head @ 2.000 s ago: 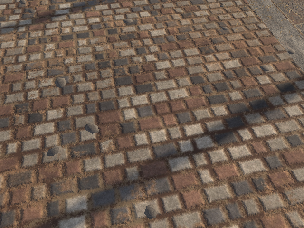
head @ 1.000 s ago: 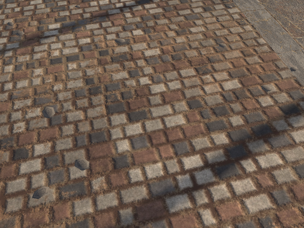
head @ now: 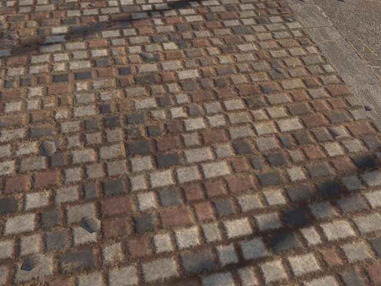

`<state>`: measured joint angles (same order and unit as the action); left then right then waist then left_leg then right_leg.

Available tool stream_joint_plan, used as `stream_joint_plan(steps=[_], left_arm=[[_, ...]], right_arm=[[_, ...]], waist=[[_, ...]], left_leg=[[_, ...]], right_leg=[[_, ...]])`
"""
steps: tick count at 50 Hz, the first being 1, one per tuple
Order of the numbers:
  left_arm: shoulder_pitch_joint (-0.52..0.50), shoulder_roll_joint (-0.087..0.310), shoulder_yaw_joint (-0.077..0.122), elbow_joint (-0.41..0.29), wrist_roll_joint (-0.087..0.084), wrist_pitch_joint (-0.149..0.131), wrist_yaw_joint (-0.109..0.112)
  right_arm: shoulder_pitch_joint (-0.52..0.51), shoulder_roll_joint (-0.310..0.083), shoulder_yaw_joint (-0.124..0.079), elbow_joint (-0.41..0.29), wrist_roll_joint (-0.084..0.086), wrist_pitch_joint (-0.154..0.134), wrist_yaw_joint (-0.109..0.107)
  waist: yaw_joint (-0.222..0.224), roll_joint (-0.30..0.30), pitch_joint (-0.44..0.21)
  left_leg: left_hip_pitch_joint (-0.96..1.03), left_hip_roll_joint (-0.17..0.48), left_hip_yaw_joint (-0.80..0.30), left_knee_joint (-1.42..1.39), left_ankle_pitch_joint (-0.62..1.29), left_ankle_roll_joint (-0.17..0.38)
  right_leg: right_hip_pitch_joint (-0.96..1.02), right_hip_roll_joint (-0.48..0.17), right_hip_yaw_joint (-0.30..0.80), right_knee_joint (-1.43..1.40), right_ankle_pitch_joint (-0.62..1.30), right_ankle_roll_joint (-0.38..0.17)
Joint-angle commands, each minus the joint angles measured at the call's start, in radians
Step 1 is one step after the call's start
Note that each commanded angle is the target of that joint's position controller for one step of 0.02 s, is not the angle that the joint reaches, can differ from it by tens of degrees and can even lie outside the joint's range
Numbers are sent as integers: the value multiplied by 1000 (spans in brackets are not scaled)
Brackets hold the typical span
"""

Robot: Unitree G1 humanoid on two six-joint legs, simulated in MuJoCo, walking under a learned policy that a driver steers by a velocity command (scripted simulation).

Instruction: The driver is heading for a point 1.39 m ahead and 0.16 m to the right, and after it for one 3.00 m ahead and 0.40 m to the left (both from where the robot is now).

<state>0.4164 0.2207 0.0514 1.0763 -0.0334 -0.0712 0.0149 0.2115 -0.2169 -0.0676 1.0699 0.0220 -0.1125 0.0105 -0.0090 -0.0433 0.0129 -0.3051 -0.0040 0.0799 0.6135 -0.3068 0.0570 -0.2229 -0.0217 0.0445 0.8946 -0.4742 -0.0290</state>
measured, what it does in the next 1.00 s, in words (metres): walks ahead: right foot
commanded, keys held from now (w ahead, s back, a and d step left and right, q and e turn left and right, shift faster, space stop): w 1.00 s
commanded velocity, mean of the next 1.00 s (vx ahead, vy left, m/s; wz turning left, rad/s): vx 0.47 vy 0.00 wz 0.00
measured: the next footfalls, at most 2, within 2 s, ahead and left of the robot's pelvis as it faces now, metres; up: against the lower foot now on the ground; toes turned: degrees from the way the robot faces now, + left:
right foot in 0.48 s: +0.44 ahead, -0.12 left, +0.00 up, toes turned -3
left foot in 1.04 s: +0.74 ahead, +0.12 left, +0.00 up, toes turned +3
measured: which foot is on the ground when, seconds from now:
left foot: down 0.00-0.48, up 0.50-1.00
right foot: up 0.00-0.46, down 0.48-1.00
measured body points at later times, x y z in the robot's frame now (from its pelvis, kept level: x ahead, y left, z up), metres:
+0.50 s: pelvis +0.26 -0.03 -0.01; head +0.30 -0.03 +0.43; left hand +0.48 +0.19 -0.11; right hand +0.16 -0.28 -0.15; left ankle +0.02 +0.09 -0.70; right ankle +0.40 -0.12 -0.73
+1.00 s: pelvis +0.54 +0.00 +0.00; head +0.57 +0.01 +0.45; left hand +0.49 +0.26 -0.14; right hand +0.75 -0.23 -0.10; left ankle +0.70 +0.12 -0.71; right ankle +0.40 -0.12 -0.73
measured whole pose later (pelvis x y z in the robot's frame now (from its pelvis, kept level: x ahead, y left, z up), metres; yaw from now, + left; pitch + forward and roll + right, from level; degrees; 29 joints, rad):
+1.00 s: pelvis +0.54 +0.00 +0.00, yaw +1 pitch +2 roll -2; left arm 0.40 0.24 0.06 1.03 -0.02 -0.08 0.00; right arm 0.01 -0.22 -0.04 0.86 0.02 -0.10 0.03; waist 0.07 0.03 0.01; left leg -0.56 0.07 0.02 0.52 -0.02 0.06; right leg 0.07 0.03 -0.06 0.25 -0.36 0.00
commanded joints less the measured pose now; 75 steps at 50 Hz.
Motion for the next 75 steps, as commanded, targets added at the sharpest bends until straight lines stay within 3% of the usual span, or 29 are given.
stream_joint_plan(steps=[1,3,6,13,19,21,23,24,25,26,27,28,29,31,33,38,42,46,49,51,52,53,54,55,57,58,61,69,75], left_arm=[[-131,62,3,-141,-24,-55,-11],[-129,81,20,-131,0,-52,-3],[-139,63,28,-127,5,-26,-10],[-447,34,7,-244,10,-25,-26],[-580,48,-5,-306,1,-43,-65],[-513,89,11,-300,2,-48,-69],[-220,173,54,-219,-1,-45,-58],[-26,249,75,-176,14,-39,-46],[45,300,80,-149,34,-39,-52],[26,200,54,-144,30,-39,-51],[-89,157,40,-159,21,-44,-48],[-193,122,26,-183,22,-49,-50],[-245,91,16,-187,32,-55,-57],[-245,57,4,-163,43,-61,-66],[-223,92,9,-143,38,-60,-57],[-124,144,18,-120,35,-48,-20],[-48,160,20,-100,21,-41,-12],[12,167,27,-69,15,-24,-10],[-12,188,38,-69,13,-9,-5],[-54,171,31,-83,18,0,-5],[-43,130,11,-108,33,-1,-7],[86,-18,-30,-110,26,-24,-19],[28,96,-4,-95,-5,-46,-20],[-69,157,14,-127,-26,-56,-19],[-152,148,26,-139,-4,-41,0],[-104,123,29,-134,-4,-26,-1],[-89,76,31,-130,-9,10,-4],[-312,57,31,-223,13,13,-31],[-468,37,16,-322,10,13,-71]], right_arm=[[195,-100,1,20,-10,-20,10],[98,-78,19,-14,-16,-19,21],[183,-64,32,10,-24,-5,10],[261,-114,29,-7,-26,11,-25],[320,-126,15,7,-11,26,-29],[291,-154,5,-5,-15,32,-30],[250,-163,3,-20,-24,45,-27],[244,-131,18,-50,-35,43,-23],[399,46,65,-49,-22,17,-3],[310,-61,40,-46,11,-16,3],[188,-121,23,-94,34,-30,1],[125,-134,21,-113,29,-35,-9],[105,-130,9,-114,13,-26,-19],[161,-83,6,-107,1,5,-23],[155,-63,5,-118,3,26,-27],[-58,-84,-3,-192,-17,27,-25],[-204,-66,8,-228,-8,18,-10],[-301,-74,14,-271,0,11,14],[-259,-111,3,-277,2,0,28],[-7,-182,-38,-202,-1,-3,21],[187,-266,-62,-163,-17,-3,10],[250,-332,-74,-142,-25,1,15],[241,-226,-46,-149,-21,-2,15],[150,-178,-31,-166,-18,-6,10],[6,-99,-6,-185,-25,-12,15],[-10,-97,-4,-178,-37,-16,14],[11,-104,-10,-150,-40,-22,7],[73,-147,-20,-132,-38,-8,-33],[162,-176,-32,-108,-20,30,-42]], waist=[[-59,153,53],[-6,92,79],[1,111,73],[-55,101,120],[-57,112,143],[1,150,70],[152,183,-111],[208,85,-259],[106,-214,-453],[148,-137,-415],[122,-114,-225],[81,7,-148],[42,47,-91],[-14,8,-60],[-34,-11,-18],[12,8,36],[62,-2,52],[87,-10,80],[40,-37,47],[-88,-31,-103],[-147,77,-256],[-78,350,-390],[-115,250,-377],[-102,201,-229],[-39,79,-84],[1,145,-78],[26,117,-26],[-20,88,53],[-61,80,100]], left_leg=[[367,372,-648,-453,-228,193],[253,277,-411,-474,-5,132],[231,204,-241,-484,255,110],[246,195,-150,-533,371,118],[414,254,-115,-465,480,113],[454,263,-101,-354,789,94],[383,210,-57,-14,1032,55],[116,154,-36,314,715,26],[-262,-60,-108,690,-163,-31],[-372,-36,-248,817,-232,-2],[-451,22,-205,831,-159,14],[-399,82,-183,778,-54,19],[-340,116,-167,718,0,16],[-236,155,-172,641,37,22],[-254,170,-155,567,50,5],[-407,174,-132,268,311,-38],[-359,122,-83,42,428,-41],[-392,104,-85,-59,357,-22],[-291,72,-67,-104,244,18],[60,10,-17,-123,241,65],[389,196,-228,-104,249,133],[723,428,-710,-230,81,291],[697,413,-775,-300,-18,260],[564,386,-601,-310,38,202],[287,294,-358,-379,189,127],[222,288,-295,-409,216,125],[145,260,-169,-469,286,127],[218,243,48,-506,394,87],[427,305,121,-410,569,78]], right_leg=[[-624,-40,65,440,106,-73],[-541,-109,33,328,261,-77],[-495,-120,-19,243,336,-46],[-533,-85,-70,-162,547,3],[-505,-45,-85,-343,503,-45],[-359,6,-114,-357,434,-78],[28,64,-140,-364,423,-132],[379,-130,87,-331,395,-196],[714,-392,639,-479,172,-381],[668,-361,732,-599,93,-338],[507,-330,548,-616,162,-281],[320,-299,408,-646,291,-249],[171,-261,304,-672,392,-229],[36,-204,187,-720,451,-210],[-28,-196,135,-772,434,-228],[32,-178,67,-804,466,-207],[90,-160,12,-796,461,-175],[234,-217,21,-734,469,-168],[296,-248,27,-645,627,-142],[236,-174,-38,-358,903,-99],[11,-108,-78,-31,662,-61],[-394,85,-54,317,-23,-3],[-502,50,104,450,-92,-23],[-562,0,95,465,-7,-42],[-473,-85,66,356,158,-44],[-408,-112,77,324,204,-41],[-396,-123,74,276,255,-33],[-507,-93,17,-84,567,-15],[-563,-66,-87,-229,452,-50]])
